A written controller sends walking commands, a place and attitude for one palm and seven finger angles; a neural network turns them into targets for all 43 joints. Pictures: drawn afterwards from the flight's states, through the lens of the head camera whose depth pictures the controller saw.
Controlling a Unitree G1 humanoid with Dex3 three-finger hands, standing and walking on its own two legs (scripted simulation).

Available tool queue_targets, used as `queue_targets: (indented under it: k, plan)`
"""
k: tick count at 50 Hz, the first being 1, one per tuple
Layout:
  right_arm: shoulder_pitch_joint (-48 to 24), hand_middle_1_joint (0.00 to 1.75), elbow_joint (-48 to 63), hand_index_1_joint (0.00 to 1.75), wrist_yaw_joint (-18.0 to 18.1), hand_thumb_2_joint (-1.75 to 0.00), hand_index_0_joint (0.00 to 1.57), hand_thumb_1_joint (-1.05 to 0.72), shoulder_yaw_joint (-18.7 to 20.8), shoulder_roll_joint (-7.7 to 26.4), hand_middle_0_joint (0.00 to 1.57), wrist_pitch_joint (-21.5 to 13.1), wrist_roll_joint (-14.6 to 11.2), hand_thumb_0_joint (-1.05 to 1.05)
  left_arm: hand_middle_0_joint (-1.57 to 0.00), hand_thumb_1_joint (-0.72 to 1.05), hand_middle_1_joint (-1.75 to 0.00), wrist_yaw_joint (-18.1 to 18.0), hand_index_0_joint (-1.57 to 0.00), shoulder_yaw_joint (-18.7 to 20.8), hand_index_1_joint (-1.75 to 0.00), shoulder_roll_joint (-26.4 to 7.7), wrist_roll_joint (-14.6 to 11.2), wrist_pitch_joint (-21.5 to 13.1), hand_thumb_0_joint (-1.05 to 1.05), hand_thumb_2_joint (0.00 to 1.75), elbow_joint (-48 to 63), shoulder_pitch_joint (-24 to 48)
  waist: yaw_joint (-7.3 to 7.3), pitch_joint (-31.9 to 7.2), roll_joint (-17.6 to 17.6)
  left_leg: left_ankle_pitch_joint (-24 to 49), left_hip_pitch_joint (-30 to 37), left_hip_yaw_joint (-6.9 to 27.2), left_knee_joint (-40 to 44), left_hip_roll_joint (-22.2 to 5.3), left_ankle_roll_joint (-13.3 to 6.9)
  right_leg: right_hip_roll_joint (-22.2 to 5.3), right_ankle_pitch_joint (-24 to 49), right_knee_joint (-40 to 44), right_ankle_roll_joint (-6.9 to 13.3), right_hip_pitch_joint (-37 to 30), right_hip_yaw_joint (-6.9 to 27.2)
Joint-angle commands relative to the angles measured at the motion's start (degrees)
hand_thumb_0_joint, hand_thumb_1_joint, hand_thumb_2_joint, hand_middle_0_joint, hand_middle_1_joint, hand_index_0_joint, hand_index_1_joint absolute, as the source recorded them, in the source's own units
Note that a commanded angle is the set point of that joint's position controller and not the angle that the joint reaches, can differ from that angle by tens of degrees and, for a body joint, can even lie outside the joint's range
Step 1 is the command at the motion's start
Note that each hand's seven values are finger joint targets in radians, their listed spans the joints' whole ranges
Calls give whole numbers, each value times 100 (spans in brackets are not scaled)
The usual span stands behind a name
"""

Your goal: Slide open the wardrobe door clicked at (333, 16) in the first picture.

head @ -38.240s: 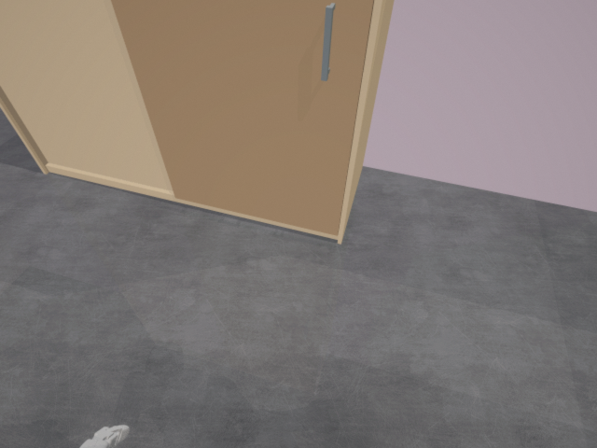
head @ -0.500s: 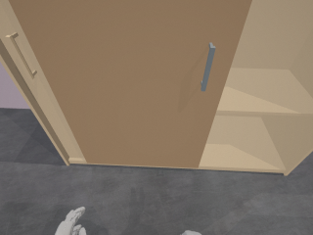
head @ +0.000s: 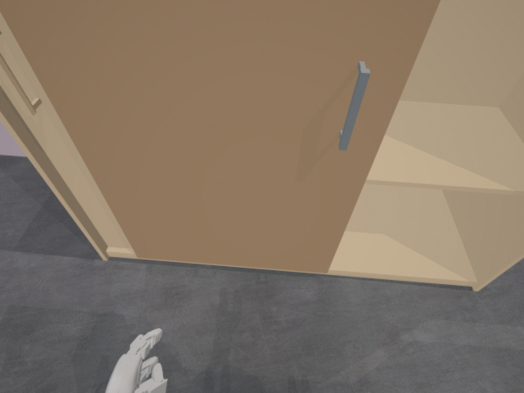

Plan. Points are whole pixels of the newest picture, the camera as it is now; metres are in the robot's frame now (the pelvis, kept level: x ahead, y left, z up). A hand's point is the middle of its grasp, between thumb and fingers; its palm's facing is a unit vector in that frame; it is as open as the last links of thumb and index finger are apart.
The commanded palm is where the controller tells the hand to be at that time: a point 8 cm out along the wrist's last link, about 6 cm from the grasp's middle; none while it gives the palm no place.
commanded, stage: stop stepping back and stand still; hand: right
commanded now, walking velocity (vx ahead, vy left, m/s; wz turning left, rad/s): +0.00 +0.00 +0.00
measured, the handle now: (351, 108) +0.64 -0.15 +0.09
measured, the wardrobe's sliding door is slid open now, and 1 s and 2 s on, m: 0.62 0.62 0.62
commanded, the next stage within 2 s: let the arm hang, fingers relaxed in 0.56 s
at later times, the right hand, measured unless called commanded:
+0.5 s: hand (499, 242) +0.28 -0.27 +0.15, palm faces +0.33 +0.78 -0.54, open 7.4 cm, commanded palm +0.21 -0.30 +0.19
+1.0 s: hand out of the picture +0.09 -0.18 -0.17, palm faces +0.04 +0.98 -0.17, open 7.0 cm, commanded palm none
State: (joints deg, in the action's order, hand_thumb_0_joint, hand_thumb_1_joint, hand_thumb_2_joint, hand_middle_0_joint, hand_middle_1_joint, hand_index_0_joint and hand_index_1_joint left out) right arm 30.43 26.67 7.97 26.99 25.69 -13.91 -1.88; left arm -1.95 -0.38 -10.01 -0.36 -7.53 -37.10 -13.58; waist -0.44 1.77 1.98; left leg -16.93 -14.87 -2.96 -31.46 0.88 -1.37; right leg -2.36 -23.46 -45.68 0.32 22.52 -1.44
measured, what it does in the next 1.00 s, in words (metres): stands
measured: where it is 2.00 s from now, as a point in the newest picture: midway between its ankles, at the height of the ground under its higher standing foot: outside the picture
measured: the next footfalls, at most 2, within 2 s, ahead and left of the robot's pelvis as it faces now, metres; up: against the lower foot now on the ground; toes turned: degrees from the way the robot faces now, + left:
none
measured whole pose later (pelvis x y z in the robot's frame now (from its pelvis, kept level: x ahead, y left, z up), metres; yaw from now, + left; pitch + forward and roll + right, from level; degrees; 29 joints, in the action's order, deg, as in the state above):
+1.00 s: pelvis +0.03 -0.01 +0.00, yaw -1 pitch +1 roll +0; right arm 16.5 -47.2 1.5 0.8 10.0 2.7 0.6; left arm -0.3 -1.3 -11.3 1.4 1.0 -51.4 -14.6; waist 0.7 2.8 -2.4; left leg -19.2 -13.1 -3.2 -31.2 -1.1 0.0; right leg 0.2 -16.1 -32.0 1.4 17.1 -1.8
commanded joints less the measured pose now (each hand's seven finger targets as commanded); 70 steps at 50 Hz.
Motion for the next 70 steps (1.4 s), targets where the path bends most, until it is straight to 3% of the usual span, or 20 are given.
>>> queue_targets:
  k: [1,3,5,6,9,12,15,18,22,26,32,33,34,37,41,42,45,52,60,70]
  plan:
    - [-412,30,785,30,162,-90,20,-90,314,669,20,-100,-49,0,-20,90,-30,-122,-20,258,-30,-739,18,-262,0,90,826,478,180,-546,-1395,1806,462,1317,851,-1396,-703,-47,491,1068,86,-325,6]
    - [-837,30,1352,30,192,-90,20,-90,340,850,20,-216,-37,0,-20,90,-30,-227,-20,234,-30,-785,62,-297,0,90,791,675,180,-789,-321,1748,433,653,106,-893,-231,2,1785,2209,101,-1312,-29]
    - [-1050,30,1934,30,240,-90,20,-90,344,932,20,-327,31,0,-20,90,-30,-244,-20,289,-30,-885,69,-363,0,90,903,701,-46,-936,985,476,-305,267,-497,-268,178,-1040,3266,2395,521,-1964,1333]
    - [-1121,30,2140,30,242,-90,20,-90,343,984,20,-349,49,0,-20,90,-30,-207,-20,331,-30,-915,42,-399,0,90,928,652,-72,-904,970,-328,-348,299,-475,-147,185,-1184,3179,2473,642,-1940,1411]
    - [-782,30,2309,30,269,-90,20,-90,551,1111,20,-336,99,0,-20,90,-30,-158,-20,250,-30,-775,99,-538,0,90,836,533,-32,-636,1575,-229,-139,131,-135,-148,124,-1059,3870,2437,525,-1814,1208]
    - [-30,30,1774,30,240,-90,20,-90,638,918,20,-312,59,0,-20,90,-30,-59,-20,296,-30,-822,2,-473,0,90,905,466,-12,-958,1008,1676,838,186,711,-200,43,-597,3973,1799,232,-1514,443]
    - [436,30,1140,30,196,-90,20,-90,712,828,20,-290,-79,0,-20,90,-30,-34,-20,350,-30,-833,-43,-287,0,90,1008,375,127,-1272,-236,4233,1463,753,478,-682,-134,-264,3806,1319,33,-1091,78]
    - [607,30,624,30,172,-90,20,-90,697,746,20,-169,-162,0,-20,90,-30,-84,-20,356,-30,-866,-69,-106,0,90,1051,428,157,-1349,-419,4730,1531,680,319,-757,-55,-243,3815,1528,56,-1092,-63]
    - [389,30,870,30,121,-90,20,-90,528,767,20,-99,-166,0,-20,90,-30,-166,-20,324,-30,-870,-69,53,0,90,1175,567,107,-1348,-283,3886,1110,491,398,-554,99,-392,4057,1707,156,-1495,47]
    - [239,30,1349,30,162,-90,20,-90,480,873,20,-75,-126,0,-20,90,-30,-234,-20,308,-30,-858,-51,82,0,90,1256,599,86,-1456,-288,4360,1211,583,350,-643,61,-309,4135,1544,175,-1514,-39]
    - [143,30,1604,30,253,-90,20,-90,529,932,20,-99,-90,0,-20,90,-30,-273,-20,289,-30,-833,-29,70,0,90,1238,578,45,-1306,436,3333,973,533,415,-549,55,-335,3845,1684,160,-1558,92]
    - [-324,30,-2952,30,-470,-90,20,-90,-2245,-248,20,683,278,0,-20,90,-30,259,-20,534,-30,-1558,-141,-240,0,90,209,985,406,-629,141,3183,-23,206,-207,-858,-66,-439,3855,1032,124,-1328,103]
    - [-453,30,-3185,30,-681,-90,20,-90,-2027,-249,20,1179,377,0,-20,90,-30,277,-20,579,-30,-1690,-31,110,0,90,84,454,262,-785,203,2113,-126,417,-44,-884,-38,-534,3052,1253,164,-1028,269]
    - [-782,30,-3857,30,-808,-90,20,-90,-2079,-375,20,1319,396,0,-20,90,-30,263,-20,384,-30,-1399,87,421,0,90,86,480,62,-328,-163,66,-165,332,39,-651,20,-566,923,1689,418,146,698]
    - [-1439,30,-5104,30,-787,-90,20,-90,-2295,-323,20,1329,379,0,-20,90,-30,199,-20,293,-30,-1208,198,585,0,90,-112,314,175,-445,-1694,1063,-176,783,574,-1058,-262,-103,1625,1244,235,-482,421]
    - [-1562,30,-5411,30,-762,-90,20,-90,-2345,-374,20,1365,359,0,-20,90,-30,183,-20,277,-30,-1157,206,630,0,90,-224,244,206,-444,-1597,1178,-215,742,540,-1024,-263,-103,1836,1318,222,-669,432]
    - [-1559,30,-6221,30,-708,-90,20,-90,-2449,-511,20,1434,304,0,-20,90,-30,153,-20,182,-30,-1102,228,650,0,90,-594,269,63,-505,-197,1147,296,486,285,-662,2,-329,2687,1872,321,-717,675]
    - [-1245,30,-7659,30,-649,-90,20,-90,-2483,-744,20,1398,248,0,-20,90,-30,39,-20,147,-30,-733,170,713,0,90,-1383,-69,50,-529,873,816,604,498,896,-633,-86,-280,1882,2150,253,-1025,510]
    - [-1205,30,-8466,30,-653,-90,20,-90,-2587,-941,20,1385,250,0,-20,90,-30,11,-20,181,-30,-636,142,770,0,90,-1907,-470,91,-1,-241,322,368,442,1225,-580,-73,-372,1038,2594,279,-928,609]
    - [-1109,30,-8890,30,-608,-90,20,-90,-2626,-1059,20,1346,252,0,-20,90,-30,4,-20,152,-30,-475,140,727,0,90,-2335,-576,86,218,-303,443,231,504,1263,-614,-26,-361,1300,2722,253,-1086,469]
